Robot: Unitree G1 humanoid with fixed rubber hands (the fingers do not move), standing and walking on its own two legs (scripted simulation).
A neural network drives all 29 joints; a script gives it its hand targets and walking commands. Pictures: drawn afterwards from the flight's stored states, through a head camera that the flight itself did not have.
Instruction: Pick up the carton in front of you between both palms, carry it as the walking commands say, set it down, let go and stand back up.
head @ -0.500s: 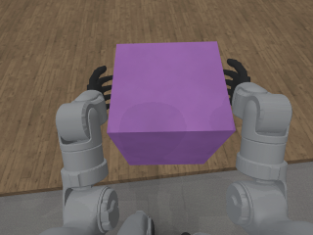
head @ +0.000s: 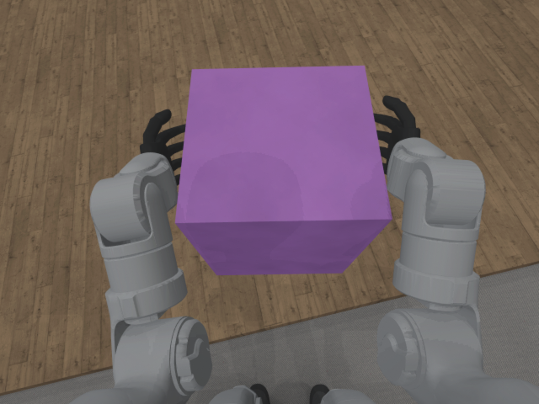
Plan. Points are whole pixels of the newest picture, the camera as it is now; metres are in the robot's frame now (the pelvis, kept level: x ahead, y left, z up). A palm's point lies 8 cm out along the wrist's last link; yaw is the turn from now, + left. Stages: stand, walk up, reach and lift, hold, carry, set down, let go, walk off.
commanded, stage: carry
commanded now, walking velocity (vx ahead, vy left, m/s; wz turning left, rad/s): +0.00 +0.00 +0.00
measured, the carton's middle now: (278, 187) +0.40 -0.01 +0.04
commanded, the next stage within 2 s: none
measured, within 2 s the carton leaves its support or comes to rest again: neither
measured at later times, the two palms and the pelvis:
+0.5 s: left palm (172, 144) +0.45 +0.13 +0.10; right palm (395, 122) +0.44 -0.17 +0.10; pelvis +0.08 -0.02 -0.02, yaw -1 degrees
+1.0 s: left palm (188, 153) +0.42 +0.10 +0.11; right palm (427, 133) +0.41 -0.20 +0.12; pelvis +0.06 -0.03 -0.02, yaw -2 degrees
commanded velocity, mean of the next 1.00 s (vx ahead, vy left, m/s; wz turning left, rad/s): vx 0.00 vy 0.00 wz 0.00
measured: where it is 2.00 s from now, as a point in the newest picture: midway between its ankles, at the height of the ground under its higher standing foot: (298, 403)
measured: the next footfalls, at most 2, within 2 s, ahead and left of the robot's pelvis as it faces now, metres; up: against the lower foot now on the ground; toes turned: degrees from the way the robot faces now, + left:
left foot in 0.32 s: +0.13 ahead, +0.08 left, +0.00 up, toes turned +4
